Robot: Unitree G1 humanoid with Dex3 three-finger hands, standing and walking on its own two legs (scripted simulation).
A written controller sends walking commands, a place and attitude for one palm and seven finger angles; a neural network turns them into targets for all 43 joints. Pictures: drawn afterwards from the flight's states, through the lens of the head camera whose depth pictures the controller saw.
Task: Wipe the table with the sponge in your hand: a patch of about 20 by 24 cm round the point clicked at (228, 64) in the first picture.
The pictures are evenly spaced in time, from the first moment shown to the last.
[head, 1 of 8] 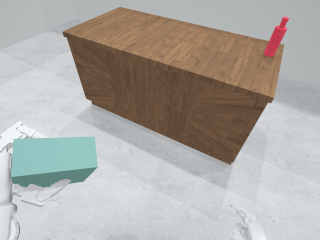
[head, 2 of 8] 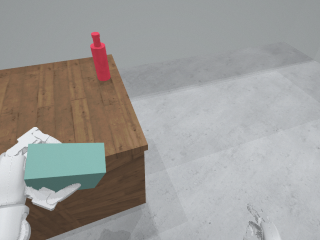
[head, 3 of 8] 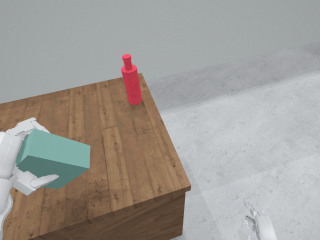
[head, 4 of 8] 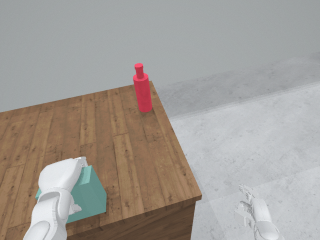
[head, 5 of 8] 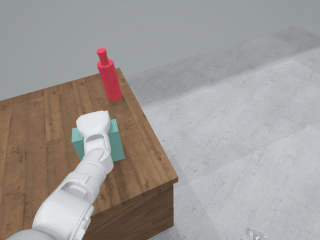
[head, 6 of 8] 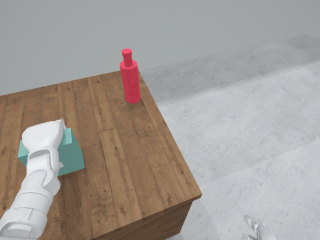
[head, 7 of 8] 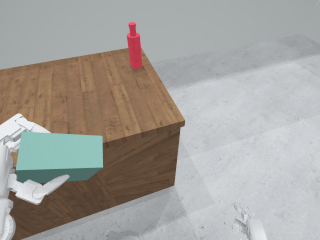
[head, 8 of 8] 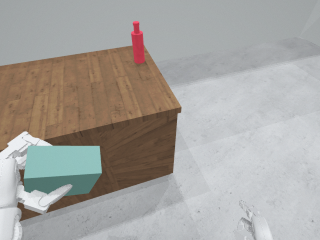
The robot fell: no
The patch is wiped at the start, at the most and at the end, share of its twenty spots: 0.00 1.00 1.00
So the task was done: yes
